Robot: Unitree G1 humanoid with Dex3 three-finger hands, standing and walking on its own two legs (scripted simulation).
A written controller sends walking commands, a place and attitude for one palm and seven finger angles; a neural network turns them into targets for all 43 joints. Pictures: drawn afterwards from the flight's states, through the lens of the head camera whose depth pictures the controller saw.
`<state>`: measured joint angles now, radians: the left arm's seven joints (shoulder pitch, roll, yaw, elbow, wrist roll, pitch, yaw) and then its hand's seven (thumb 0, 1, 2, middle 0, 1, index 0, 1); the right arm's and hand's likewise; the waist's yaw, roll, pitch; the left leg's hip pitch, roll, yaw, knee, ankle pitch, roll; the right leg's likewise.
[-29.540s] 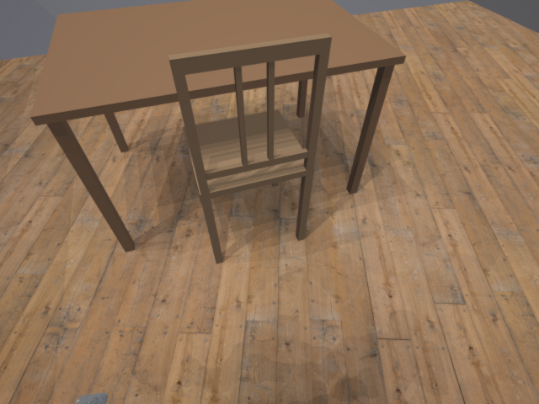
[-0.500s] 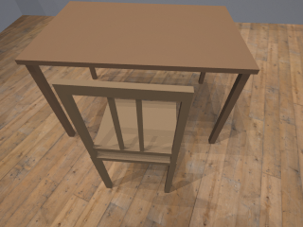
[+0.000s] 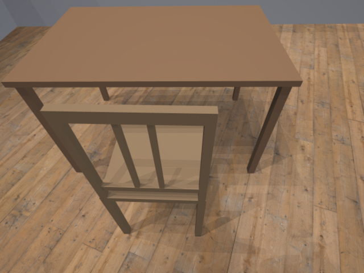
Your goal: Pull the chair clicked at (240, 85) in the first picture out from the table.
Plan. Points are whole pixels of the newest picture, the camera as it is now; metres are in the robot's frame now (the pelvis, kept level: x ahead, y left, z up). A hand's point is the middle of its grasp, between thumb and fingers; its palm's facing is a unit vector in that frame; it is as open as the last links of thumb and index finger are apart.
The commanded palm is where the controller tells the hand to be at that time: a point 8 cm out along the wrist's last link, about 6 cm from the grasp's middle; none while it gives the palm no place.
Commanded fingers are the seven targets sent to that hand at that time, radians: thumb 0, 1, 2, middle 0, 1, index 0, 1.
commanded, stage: come to a stop and stand still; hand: left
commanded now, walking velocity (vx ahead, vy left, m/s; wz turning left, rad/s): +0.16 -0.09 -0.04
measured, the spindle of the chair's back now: (128, 159) +0.44 +0.19 -0.07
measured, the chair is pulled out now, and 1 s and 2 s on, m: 0.20 0.20 0.20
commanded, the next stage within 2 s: look again from close up in 1.10 s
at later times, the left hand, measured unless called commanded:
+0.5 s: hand out of the picture +0.06 +0.18 -0.17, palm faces +0.02 -0.97 -0.22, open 7.3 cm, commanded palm none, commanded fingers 0.00 0.90 0.90 -0.20 -0.30 -0.20 -0.30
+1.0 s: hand out of the picture +0.07 +0.19 -0.17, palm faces -0.06 -0.98 -0.20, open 7.4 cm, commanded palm none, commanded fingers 0.00 0.90 0.90 -0.20 -0.30 -0.20 -0.30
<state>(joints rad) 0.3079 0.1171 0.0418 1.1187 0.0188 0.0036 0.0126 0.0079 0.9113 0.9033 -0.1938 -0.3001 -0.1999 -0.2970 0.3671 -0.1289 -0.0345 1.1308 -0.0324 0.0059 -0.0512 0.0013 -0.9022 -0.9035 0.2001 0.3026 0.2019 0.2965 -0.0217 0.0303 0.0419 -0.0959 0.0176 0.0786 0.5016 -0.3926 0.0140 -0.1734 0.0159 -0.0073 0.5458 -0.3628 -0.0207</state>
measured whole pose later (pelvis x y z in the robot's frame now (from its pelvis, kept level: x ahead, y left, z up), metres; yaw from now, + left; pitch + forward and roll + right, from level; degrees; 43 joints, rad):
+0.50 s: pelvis +0.05 +0.00 +0.01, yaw -2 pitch +1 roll +1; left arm 0.25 0.15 0.03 1.08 0.01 0.00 0.05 0.02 0.93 0.90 -0.20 -0.30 -0.20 -0.30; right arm 0.18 -0.14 -0.04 1.05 -0.01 0.00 -0.06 0.00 -0.93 -0.90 0.20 0.30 0.20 0.30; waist 0.00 -0.01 0.08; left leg -0.21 -0.01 0.05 0.46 -0.27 0.02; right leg -0.09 0.01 0.02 0.45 -0.36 -0.02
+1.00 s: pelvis +0.00 +0.01 +0.00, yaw -2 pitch +0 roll +0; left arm 0.26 0.19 -0.02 0.91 0.02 0.01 0.03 0.01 0.91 0.90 -0.20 -0.30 -0.20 -0.30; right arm 0.27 -0.18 0.00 0.96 -0.02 0.01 0.00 0.00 -0.90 -0.90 0.20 0.30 0.20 0.30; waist -0.02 -0.01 0.01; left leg -0.31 -0.01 0.05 0.56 -0.25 0.04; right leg -0.19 0.02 0.03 0.54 -0.36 0.00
